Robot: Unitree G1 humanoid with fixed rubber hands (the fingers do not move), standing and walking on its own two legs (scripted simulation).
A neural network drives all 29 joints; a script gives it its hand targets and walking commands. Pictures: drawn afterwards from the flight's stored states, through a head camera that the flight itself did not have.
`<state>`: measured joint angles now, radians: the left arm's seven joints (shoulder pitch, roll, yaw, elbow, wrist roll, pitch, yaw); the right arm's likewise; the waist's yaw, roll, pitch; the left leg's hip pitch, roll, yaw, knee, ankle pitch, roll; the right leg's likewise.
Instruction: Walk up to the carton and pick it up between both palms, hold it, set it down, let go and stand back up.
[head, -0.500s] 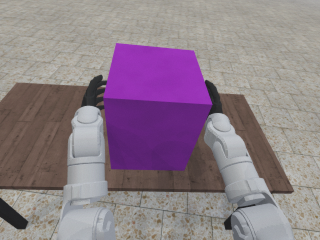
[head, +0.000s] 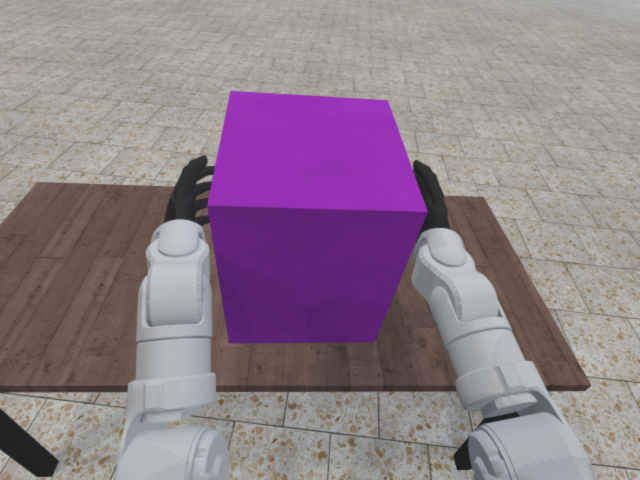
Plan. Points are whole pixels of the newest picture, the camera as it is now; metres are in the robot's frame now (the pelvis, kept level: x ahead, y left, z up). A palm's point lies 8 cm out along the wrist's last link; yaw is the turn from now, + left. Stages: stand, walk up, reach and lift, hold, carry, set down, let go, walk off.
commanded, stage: hold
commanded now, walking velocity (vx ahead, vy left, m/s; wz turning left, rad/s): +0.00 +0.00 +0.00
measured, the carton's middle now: (306, 223) +0.39 +0.01 +0.14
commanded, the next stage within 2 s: none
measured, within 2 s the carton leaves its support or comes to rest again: neither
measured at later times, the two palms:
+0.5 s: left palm (185, 223) +0.35 +0.15 +0.17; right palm (428, 224) +0.35 -0.13 +0.17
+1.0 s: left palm (185, 226) +0.36 +0.16 +0.17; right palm (426, 228) +0.35 -0.13 +0.17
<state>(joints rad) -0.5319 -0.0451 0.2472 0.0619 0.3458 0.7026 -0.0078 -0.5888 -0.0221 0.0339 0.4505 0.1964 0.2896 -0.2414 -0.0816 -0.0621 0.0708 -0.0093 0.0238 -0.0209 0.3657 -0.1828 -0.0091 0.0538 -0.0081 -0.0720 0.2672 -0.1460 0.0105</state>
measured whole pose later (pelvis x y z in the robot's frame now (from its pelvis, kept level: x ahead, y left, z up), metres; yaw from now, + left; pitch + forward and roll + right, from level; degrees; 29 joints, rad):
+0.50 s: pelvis +0.00 +0.00 +0.00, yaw +0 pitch -10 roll -1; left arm -0.57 -0.04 0.27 0.15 0.35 0.68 -0.01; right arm -0.63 0.00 -0.01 0.53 0.16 0.27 -0.23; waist -0.08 -0.08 0.06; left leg -0.02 0.02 -0.03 0.35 -0.17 -0.01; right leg 0.04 -0.01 -0.08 0.27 -0.14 0.01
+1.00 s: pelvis +0.00 +0.00 +0.00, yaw +0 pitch -9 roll -1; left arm -0.56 -0.04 0.25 0.12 0.34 0.69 -0.01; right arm -0.61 0.00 0.00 0.50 0.17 0.27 -0.23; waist -0.08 -0.07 0.07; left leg -0.03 0.02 -0.02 0.36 -0.17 -0.01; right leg 0.02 -0.01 -0.07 0.27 -0.14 0.01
